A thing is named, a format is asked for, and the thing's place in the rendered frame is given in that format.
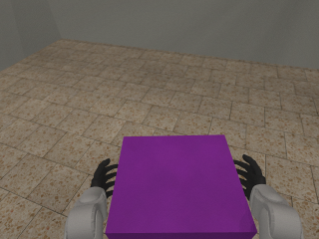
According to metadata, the right robot hand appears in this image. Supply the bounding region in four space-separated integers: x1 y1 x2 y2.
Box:
233 154 266 201

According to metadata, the robot left forearm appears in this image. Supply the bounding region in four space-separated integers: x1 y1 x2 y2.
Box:
63 186 108 239

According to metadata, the robot right forearm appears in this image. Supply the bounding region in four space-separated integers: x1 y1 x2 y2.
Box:
249 184 304 239

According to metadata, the carton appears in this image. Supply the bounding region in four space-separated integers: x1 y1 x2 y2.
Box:
105 134 257 239

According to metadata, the left robot hand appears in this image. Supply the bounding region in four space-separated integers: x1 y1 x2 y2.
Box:
90 158 119 198

